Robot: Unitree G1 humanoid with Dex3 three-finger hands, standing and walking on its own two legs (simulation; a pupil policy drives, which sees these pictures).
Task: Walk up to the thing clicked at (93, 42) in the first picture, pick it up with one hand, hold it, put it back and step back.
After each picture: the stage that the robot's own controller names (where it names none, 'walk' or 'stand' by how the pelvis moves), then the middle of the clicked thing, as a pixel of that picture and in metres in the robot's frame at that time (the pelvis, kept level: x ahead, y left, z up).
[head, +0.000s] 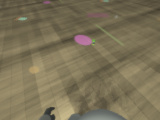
stand; (93, 42) +1.69 +0.01 -0.72
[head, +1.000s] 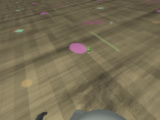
walk; (88, 49) +1.54 +0.23 -0.71
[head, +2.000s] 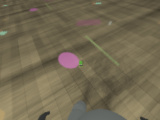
walk; (80, 64) +0.96 +0.30 -0.72
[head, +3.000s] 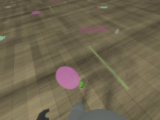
walk; (81, 84) +0.57 +0.21 -0.72
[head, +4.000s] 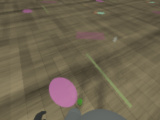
stand; (80, 102) +0.34 +0.11 -0.70
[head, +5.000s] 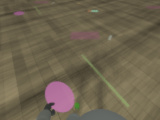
stand; (77, 106) +0.28 +0.15 -0.72
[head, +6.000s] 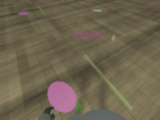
stand; (79, 107) +0.27 +0.14 -0.72
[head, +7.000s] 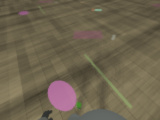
stand; (79, 105) +0.29 +0.14 -0.73
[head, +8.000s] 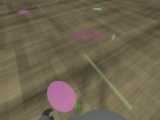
stand; (78, 106) +0.27 +0.15 -0.73
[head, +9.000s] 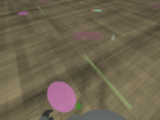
go down; (78, 106) +0.27 +0.14 -0.73
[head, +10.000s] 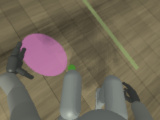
go down; (71, 69) +0.36 +0.17 -0.34
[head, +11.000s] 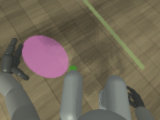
approach; (73, 70) +0.35 +0.17 -0.30
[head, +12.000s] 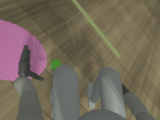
close in; (55, 65) +0.35 +0.19 -0.22
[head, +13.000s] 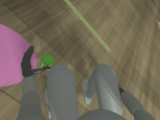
close; (47, 63) +0.37 +0.20 -0.21
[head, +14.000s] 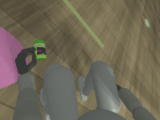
close; (40, 50) +0.45 +0.20 -0.24
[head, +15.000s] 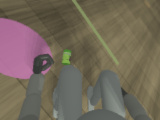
lift; (66, 57) +0.45 +0.15 -0.26
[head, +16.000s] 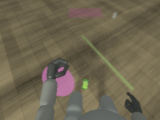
lift; (85, 84) +0.42 +0.05 -0.59
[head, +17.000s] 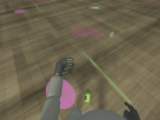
close; (87, 97) +0.39 +0.03 -0.70
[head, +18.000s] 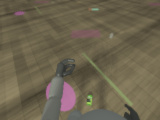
hold; (89, 100) +0.38 +0.00 -0.71
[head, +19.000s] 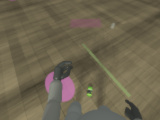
stand; (89, 91) +0.40 -0.01 -0.69
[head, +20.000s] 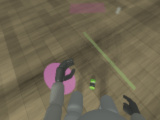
stand; (92, 84) +0.39 -0.03 -0.60
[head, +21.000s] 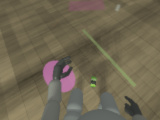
stand; (93, 81) +0.41 -0.04 -0.58
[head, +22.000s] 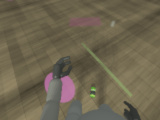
stand; (92, 92) +0.38 -0.05 -0.66
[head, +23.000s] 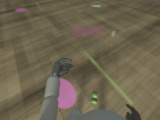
stand; (94, 99) +0.37 -0.06 -0.71
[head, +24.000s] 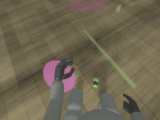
stand; (95, 82) +0.41 -0.06 -0.58
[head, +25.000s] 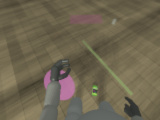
stand; (94, 90) +0.39 -0.07 -0.64
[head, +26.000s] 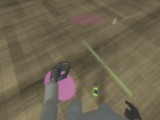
stand; (95, 91) +0.37 -0.08 -0.66
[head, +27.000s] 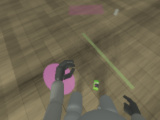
close; (96, 85) +0.40 -0.08 -0.60
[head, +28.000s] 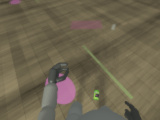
stand; (96, 94) +0.38 -0.09 -0.67
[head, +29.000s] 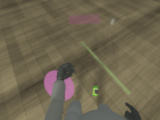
hold; (95, 91) +0.38 -0.09 -0.68
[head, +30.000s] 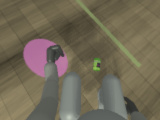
crouch; (96, 64) +0.46 -0.08 -0.36
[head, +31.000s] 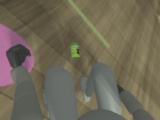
lower; (75, 50) +0.49 -0.03 -0.25
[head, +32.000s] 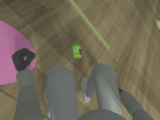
lower; (76, 51) +0.49 -0.03 -0.25
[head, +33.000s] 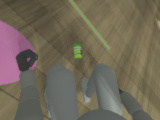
lower; (77, 51) +0.49 -0.03 -0.25
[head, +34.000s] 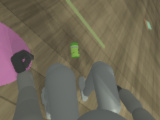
lower; (74, 50) +0.50 -0.04 -0.24
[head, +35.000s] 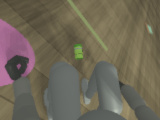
hold; (78, 51) +0.49 -0.06 -0.22
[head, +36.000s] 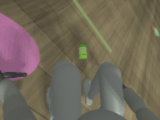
rise; (82, 52) +0.49 -0.07 -0.21
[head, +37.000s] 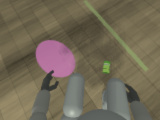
walk; (106, 67) +0.46 -0.13 -0.40
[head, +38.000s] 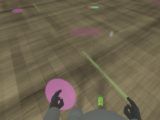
stand; (100, 100) +0.37 -0.15 -0.68
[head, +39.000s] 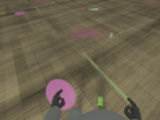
stand; (100, 101) +0.38 -0.14 -0.69
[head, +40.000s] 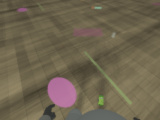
stand; (101, 100) +0.38 -0.15 -0.72
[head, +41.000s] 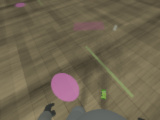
walk; (103, 94) +0.40 -0.17 -0.74
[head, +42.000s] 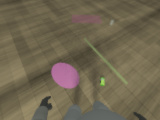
walk; (102, 81) +0.56 -0.23 -0.74
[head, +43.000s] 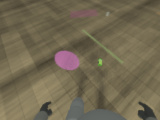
walk; (100, 62) +0.89 -0.10 -0.71
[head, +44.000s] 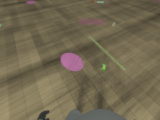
stand; (103, 67) +0.94 -0.21 -0.73
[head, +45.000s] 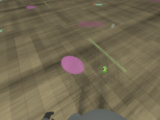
stand; (104, 69) +0.93 -0.21 -0.75
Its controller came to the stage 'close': yes
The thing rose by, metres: 0.01
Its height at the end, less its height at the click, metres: -0.02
